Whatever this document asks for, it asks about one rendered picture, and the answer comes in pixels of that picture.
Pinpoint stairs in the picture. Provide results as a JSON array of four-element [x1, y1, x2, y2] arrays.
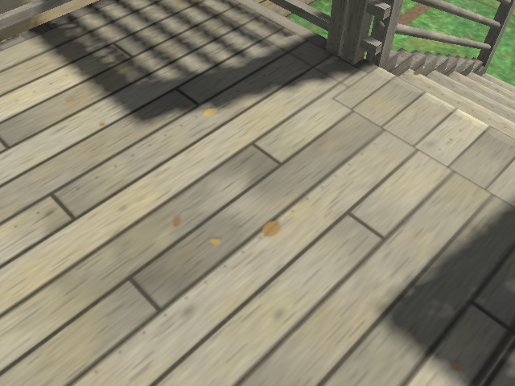
[[399, 68, 515, 139]]

